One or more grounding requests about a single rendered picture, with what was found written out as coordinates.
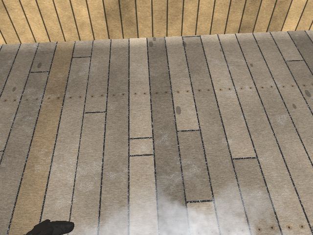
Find robot left hand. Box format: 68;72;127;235
23;219;74;235

